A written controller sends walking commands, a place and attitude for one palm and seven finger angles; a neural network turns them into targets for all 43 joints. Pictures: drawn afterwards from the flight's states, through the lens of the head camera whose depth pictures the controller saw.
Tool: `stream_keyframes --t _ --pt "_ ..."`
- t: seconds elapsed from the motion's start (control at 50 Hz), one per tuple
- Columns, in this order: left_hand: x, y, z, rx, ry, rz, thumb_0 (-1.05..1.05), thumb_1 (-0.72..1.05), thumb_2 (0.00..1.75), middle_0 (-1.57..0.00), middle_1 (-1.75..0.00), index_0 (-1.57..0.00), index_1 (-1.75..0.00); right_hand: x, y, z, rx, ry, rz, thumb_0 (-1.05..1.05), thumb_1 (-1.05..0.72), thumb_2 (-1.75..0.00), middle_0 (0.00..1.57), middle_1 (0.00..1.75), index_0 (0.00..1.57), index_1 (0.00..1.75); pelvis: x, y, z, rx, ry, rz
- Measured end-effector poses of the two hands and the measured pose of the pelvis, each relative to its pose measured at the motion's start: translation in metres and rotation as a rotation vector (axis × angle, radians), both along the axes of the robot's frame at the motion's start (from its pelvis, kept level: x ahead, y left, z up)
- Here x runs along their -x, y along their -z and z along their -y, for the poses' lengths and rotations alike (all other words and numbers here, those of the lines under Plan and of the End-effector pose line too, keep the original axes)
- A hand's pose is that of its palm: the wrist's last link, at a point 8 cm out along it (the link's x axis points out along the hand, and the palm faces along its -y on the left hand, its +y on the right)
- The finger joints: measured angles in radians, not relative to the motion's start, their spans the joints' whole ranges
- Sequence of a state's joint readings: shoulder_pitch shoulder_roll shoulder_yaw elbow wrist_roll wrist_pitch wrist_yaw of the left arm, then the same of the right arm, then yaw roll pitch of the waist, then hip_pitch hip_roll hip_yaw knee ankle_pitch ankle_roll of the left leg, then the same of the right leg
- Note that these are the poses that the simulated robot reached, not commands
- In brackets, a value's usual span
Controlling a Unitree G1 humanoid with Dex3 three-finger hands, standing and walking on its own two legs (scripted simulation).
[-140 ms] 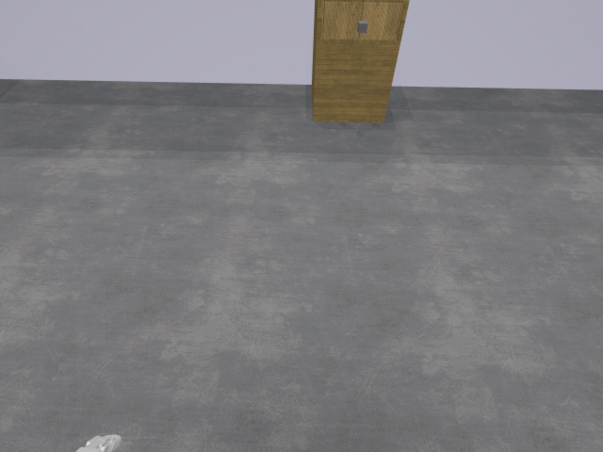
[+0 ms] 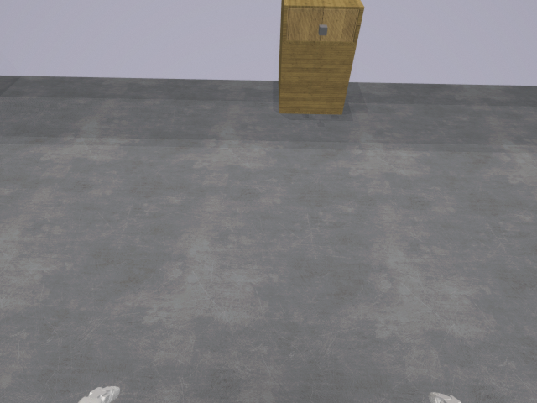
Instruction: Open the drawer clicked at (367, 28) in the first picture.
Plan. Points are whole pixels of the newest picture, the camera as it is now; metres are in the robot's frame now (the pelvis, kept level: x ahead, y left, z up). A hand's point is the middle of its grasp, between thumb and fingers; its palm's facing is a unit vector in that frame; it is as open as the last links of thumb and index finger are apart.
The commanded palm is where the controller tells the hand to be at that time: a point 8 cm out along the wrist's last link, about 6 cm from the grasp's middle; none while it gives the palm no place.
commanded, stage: stand and wait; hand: left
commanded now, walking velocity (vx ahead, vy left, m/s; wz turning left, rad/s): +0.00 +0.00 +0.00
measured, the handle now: (322, 28) +1.99 -0.19 -0.20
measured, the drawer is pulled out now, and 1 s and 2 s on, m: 0.00 0.00 0.00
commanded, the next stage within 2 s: look at it before walking up in 0.68 s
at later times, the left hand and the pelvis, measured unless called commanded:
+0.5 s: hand out of the picture +0.06 +0.24 -0.15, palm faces -0.02 -0.94 -0.34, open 7.4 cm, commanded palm none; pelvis -0.01 -0.01 +0.01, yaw +0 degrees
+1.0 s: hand out of the picture +0.05 +0.23 -0.15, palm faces -0.04 -0.94 -0.33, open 7.4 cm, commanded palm none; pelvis -0.02 -0.01 +0.01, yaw -1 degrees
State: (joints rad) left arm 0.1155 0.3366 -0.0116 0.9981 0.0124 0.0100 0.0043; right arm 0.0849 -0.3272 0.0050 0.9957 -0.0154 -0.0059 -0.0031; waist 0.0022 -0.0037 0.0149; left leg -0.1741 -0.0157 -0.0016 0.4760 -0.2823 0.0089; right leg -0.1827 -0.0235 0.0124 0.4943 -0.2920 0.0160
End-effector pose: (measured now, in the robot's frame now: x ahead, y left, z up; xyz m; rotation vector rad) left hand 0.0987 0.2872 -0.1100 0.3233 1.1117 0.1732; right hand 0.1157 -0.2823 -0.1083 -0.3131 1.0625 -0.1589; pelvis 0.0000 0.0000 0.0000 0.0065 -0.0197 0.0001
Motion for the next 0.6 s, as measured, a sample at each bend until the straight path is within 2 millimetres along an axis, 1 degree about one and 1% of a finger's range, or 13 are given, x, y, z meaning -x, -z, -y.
stream_keyframes --t 0.08,0.16,0.4,0.5,0.6 --pt "0.004 0.001 0.006 0.012 -0.004 -0.005 0.01 0.90 0.90 -0.21 -0.30 -0.20 -0.30 -0.002 -0.001 0.000 -0.006 -0.002 0.002 0.01 -0.90 -0.90 0.20 0.30 0.20 0.30 0.001 -0.001 0.002 -0.001 0.000 0.002" --pt "0.011 0.003 0.009 0.016 -0.012 -0.022 0.01 0.90 0.90 -0.21 -0.30 -0.20 -0.30 0.004 0.000 0.003 -0.004 0.005 -0.016 0.01 -0.90 -0.90 0.20 0.30 0.20 0.30 0.002 -0.002 0.005 0.000 0.000 0.004" --pt "0.038 0.005 0.006 0.001 -0.034 -0.086 0.01 0.90 0.90 -0.21 -0.30 -0.20 -0.30 0.043 0.004 0.021 0.019 0.047 -0.108 0.01 -0.90 -0.90 0.20 0.30 0.20 0.30 0.009 -0.004 0.010 0.002 0.002 0.014" --pt "0.044 0.003 0.005 -0.006 -0.035 -0.095 0.01 0.90 0.90 -0.21 -0.30 -0.20 -0.30 0.057 0.005 0.024 0.020 0.057 -0.134 0.01 -0.90 -0.90 0.20 0.30 0.20 0.30 0.013 -0.005 0.012 0.001 0.003 0.017" --pt "0.047 0.002 0.005 -0.009 -0.031 -0.099 0.01 0.90 0.90 -0.21 -0.30 -0.20 -0.30 0.066 0.006 0.025 0.015 0.062 -0.150 0.01 -0.90 -0.90 0.20 0.30 0.20 0.30 0.017 -0.006 0.013 0.001 0.004 0.016"
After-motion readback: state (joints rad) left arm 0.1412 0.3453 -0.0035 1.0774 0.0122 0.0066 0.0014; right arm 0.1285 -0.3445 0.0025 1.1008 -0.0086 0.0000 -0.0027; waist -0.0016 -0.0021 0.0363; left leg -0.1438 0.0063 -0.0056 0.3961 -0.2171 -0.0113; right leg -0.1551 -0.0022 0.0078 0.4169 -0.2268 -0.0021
